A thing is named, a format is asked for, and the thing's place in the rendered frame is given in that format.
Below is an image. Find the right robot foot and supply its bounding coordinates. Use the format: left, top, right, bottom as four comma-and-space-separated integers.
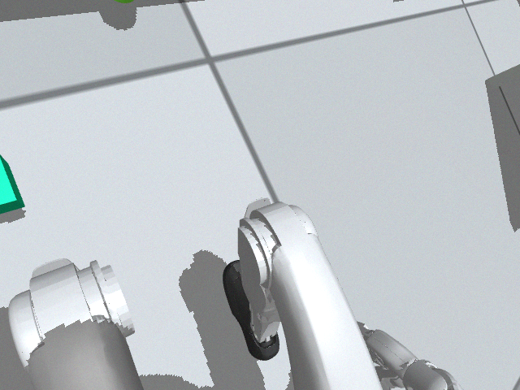
223, 260, 280, 361

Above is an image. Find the right robot arm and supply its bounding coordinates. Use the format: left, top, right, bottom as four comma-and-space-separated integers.
403, 360, 463, 390

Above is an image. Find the right robot hand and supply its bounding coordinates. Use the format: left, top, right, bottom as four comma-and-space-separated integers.
357, 321, 418, 390

